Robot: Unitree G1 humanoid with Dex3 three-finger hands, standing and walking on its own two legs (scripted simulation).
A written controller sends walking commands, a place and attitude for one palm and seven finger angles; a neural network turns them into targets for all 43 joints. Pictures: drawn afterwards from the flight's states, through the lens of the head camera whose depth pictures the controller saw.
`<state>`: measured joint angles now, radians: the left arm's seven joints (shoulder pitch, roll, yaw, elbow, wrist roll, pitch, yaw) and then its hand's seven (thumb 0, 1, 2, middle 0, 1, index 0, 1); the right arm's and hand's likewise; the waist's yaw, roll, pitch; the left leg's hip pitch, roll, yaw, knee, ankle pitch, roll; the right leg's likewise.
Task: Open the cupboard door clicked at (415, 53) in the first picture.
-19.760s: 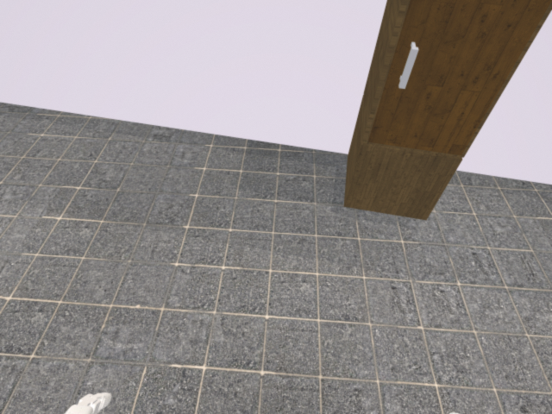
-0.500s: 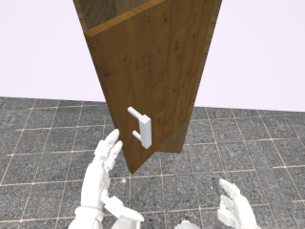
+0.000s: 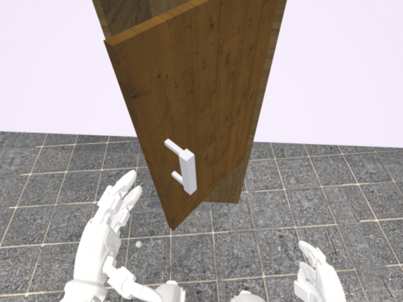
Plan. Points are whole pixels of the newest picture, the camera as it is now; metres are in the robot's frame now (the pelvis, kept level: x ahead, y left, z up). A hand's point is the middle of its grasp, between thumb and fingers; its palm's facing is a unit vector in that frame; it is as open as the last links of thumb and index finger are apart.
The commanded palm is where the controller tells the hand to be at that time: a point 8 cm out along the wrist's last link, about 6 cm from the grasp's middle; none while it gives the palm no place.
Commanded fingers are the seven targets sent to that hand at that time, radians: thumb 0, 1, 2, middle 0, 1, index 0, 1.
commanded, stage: draw the hand back to the body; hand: left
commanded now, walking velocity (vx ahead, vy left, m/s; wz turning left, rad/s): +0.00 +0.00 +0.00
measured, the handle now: (181, 167) +0.36 +0.06 +0.07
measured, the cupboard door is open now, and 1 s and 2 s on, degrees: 51 51 51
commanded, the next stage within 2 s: step back with the hand held close in 1.42 s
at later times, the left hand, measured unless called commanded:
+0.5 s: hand (67, 236) +0.19 +0.19 +0.15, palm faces +0.14 -0.95 -0.28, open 15.3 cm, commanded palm +0.16 +0.24 +0.17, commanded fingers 0.00 -0.01 0.51 -0.17 -0.30 -0.17 -0.30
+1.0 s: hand out of the picture +0.21 +0.28 +0.23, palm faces +0.42 -0.81 -0.40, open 9.5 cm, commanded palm +0.16 +0.32 +0.25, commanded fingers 0.00 0.87 0.88 -0.20 -0.30 -0.20 -0.30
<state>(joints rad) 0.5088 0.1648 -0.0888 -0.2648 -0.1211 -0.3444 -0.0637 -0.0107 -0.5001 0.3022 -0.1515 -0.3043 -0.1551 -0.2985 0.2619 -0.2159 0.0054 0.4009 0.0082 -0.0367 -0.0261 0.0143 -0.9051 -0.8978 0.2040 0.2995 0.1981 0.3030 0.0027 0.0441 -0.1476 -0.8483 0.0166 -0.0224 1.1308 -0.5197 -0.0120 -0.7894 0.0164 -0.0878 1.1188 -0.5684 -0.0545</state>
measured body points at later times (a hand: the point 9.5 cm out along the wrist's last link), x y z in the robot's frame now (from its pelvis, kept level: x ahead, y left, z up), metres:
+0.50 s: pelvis +0.01 +0.01 +0.05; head +0.01 +0.00 +0.50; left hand +0.18 +0.24 +0.17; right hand +0.20 -0.21 -0.02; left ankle +0.02 +0.13 -0.65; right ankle -0.01 -0.09 -0.65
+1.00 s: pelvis +0.02 +0.03 +0.08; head +0.00 +0.01 +0.53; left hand +0.18 +0.32 +0.26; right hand +0.21 -0.19 +0.01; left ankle +0.02 +0.13 -0.65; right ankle -0.01 -0.09 -0.65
